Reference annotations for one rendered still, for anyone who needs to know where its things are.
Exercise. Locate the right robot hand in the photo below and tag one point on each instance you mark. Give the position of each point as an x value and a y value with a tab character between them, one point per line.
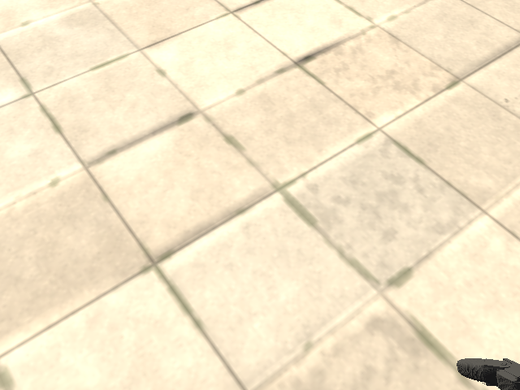
503	374

